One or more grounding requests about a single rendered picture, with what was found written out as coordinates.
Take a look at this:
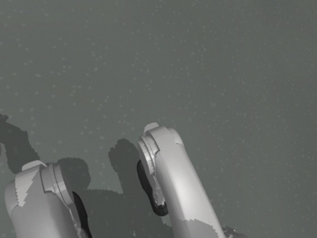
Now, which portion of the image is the right robot hand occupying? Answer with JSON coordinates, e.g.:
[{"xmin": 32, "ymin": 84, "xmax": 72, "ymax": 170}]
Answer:
[{"xmin": 221, "ymin": 226, "xmax": 249, "ymax": 238}]

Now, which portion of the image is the left robot foot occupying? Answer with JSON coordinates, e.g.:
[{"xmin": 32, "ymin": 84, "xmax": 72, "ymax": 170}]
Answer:
[{"xmin": 72, "ymin": 192, "xmax": 92, "ymax": 238}]

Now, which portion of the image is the right robot foot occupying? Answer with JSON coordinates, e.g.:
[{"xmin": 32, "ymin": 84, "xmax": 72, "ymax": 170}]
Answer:
[{"xmin": 137, "ymin": 160, "xmax": 168, "ymax": 216}]

